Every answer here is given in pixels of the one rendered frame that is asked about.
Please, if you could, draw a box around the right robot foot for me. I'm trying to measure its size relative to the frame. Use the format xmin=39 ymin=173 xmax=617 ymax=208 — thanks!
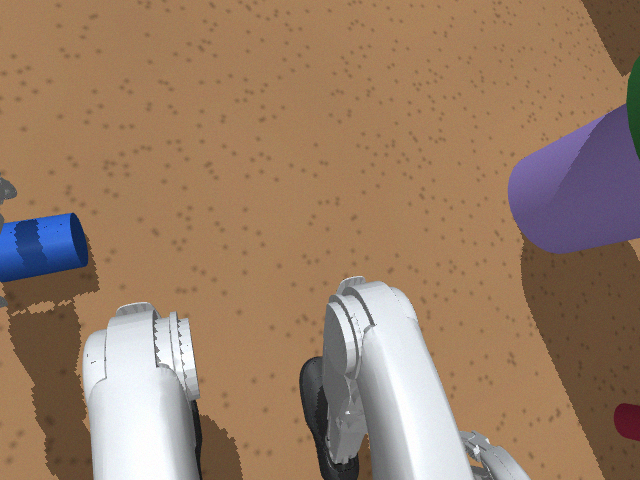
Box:
xmin=299 ymin=356 xmax=359 ymax=480

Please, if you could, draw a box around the left robot hand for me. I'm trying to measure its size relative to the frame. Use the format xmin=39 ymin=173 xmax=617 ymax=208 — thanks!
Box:
xmin=0 ymin=173 xmax=17 ymax=308

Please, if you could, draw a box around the right robot hand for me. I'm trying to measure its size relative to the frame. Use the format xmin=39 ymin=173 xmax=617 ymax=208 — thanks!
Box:
xmin=459 ymin=430 xmax=531 ymax=480

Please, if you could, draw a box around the potted plant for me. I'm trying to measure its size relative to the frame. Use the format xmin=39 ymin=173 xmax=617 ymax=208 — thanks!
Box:
xmin=508 ymin=56 xmax=640 ymax=254

